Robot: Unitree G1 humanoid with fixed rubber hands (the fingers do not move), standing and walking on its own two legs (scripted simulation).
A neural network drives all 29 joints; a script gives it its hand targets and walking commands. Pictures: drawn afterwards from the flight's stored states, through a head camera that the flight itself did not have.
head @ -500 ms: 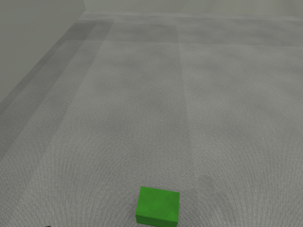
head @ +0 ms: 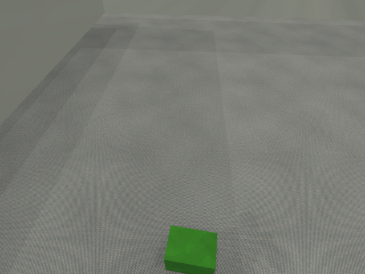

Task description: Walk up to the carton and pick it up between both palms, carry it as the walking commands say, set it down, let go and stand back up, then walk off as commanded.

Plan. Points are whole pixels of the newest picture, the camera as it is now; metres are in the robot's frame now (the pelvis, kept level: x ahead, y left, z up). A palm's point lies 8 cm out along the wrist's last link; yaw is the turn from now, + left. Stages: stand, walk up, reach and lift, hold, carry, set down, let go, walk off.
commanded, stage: walk off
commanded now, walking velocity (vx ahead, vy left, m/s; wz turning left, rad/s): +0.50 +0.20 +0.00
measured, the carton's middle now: (191, 251) +0.40 -0.03 -0.70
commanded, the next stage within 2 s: none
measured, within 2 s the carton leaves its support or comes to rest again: rests again in 1.78 s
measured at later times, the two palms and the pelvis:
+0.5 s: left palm (28, 246) +0.22 +0.40 -0.12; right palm out of the picture +0.09 -0.14 -0.14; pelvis +0.13 +0.12 -0.01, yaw -4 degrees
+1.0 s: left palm (42, 200) +0.35 +0.43 -0.13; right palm (217, 175) +0.47 -0.10 -0.14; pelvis +0.40 +0.16 -0.01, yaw -4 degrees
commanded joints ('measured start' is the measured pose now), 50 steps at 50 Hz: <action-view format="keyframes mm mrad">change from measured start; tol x32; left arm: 1 36 153 22 -30 15 14 1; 31 -161 -57 19 -215 8 -19 -29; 37 436 161 107 -90 34 -46 34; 50 244 32 87 -29 12 -86 0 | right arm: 1 36 -88 -13 -4 -4 32 -6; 17 448 -214 -96 -37 -28 -18 35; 50 27 127 -35 -175 -12 -14 113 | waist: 1 22 -79 19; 13 6 -175 90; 17 -180 377 -22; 38 200 -177 -236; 50 15 -184 147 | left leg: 1 -132 64 -16 64 -154 -1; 7 -480 107 -6 512 -223 -37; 15 129 21 181 117 -68 -51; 18 166 426 -458 -232 -714 138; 35 65 197 91 212 838 113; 38 -530 13 26 927 -277 14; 50 -322 137 180 344 116 -67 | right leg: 1 0 -222 235 -107 -313 -19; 13 -205 -281 199 -122 -330 -69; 20 -646 -172 22 872 -303 -5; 32 -457 -102 -189 390 -172 21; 36 258 -135 -107 187 8 -60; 37 517 -518 382 81 -67 -150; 50 -171 -312 -89 -149 47 -34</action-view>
